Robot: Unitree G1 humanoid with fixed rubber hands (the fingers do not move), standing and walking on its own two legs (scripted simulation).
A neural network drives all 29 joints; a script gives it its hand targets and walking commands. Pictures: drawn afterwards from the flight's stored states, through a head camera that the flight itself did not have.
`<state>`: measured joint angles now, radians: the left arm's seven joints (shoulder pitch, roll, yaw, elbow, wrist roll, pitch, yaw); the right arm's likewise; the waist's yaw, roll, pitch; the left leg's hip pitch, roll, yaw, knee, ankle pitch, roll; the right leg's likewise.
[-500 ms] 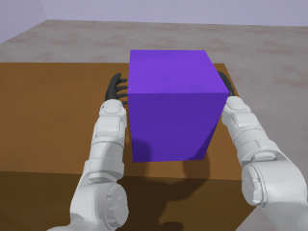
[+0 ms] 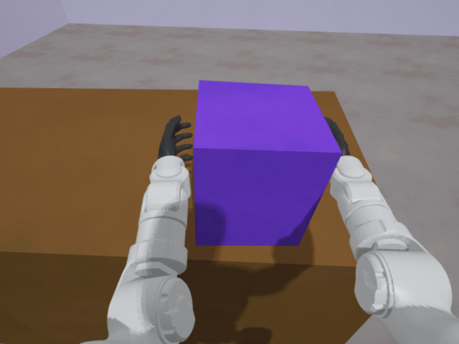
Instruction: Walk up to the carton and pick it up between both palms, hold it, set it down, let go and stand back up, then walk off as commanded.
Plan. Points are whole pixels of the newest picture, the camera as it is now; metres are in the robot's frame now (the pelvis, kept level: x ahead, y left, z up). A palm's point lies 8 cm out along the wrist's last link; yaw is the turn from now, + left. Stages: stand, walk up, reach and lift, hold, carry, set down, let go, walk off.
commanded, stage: set down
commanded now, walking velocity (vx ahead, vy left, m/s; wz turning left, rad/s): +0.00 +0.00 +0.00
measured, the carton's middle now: (251, 166) +0.43 -0.02 +0.11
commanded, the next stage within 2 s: none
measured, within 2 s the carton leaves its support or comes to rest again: rests again in 1.44 s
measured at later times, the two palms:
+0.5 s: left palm (168, 167) +0.40 +0.13 +0.15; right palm (333, 162) +0.41 -0.17 +0.14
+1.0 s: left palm (166, 173) +0.39 +0.14 +0.14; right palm (329, 164) +0.42 -0.16 +0.13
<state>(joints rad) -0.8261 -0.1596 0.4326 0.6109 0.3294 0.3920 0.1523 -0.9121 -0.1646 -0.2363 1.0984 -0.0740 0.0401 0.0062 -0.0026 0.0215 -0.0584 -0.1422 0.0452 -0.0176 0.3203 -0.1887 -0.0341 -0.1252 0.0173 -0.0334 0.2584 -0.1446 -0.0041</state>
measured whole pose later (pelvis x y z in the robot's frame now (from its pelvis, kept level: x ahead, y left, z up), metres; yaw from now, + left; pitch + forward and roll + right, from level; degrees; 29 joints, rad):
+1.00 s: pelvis +0.00 +0.00 +0.00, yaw +0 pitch +1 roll -1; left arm -0.75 -0.18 0.47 0.61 0.38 0.28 0.11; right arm -0.86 -0.11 -0.38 1.09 -0.19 -0.09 0.06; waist 0.01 0.01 -0.05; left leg -0.14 0.05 -0.02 0.31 -0.19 -0.03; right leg -0.13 0.02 -0.03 0.25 -0.15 0.00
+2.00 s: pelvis -0.05 -0.02 +0.00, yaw +0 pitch +0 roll +0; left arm -0.46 0.05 0.07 0.20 -0.04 0.52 0.20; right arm -0.55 -0.42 0.02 0.70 0.38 0.16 0.05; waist 0.03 -0.02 -0.01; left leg -0.20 0.06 -0.02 0.33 -0.13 -0.05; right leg -0.22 0.03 -0.03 0.34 -0.12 -0.03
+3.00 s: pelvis -0.04 -0.01 +0.00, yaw +0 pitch -1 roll +0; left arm 0.17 0.07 -0.08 -0.48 -0.08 0.63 0.23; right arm 0.16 -0.37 -0.02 0.05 0.36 0.19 0.04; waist 0.01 -0.04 -0.02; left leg -0.17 0.05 -0.02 0.32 -0.14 -0.05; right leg -0.18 0.03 -0.03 0.32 -0.12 -0.03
